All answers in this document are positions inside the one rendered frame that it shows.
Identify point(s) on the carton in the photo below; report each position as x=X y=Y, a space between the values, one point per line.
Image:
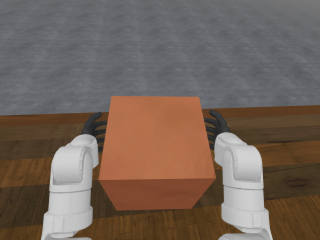
x=156 y=153

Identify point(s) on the right robot forearm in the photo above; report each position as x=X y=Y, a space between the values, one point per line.
x=242 y=176

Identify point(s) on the right robot hand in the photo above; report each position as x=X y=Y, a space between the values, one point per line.
x=220 y=126

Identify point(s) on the left robot hand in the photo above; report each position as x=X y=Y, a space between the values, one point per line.
x=91 y=125

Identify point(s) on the left robot forearm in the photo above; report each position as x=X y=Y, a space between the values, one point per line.
x=69 y=209

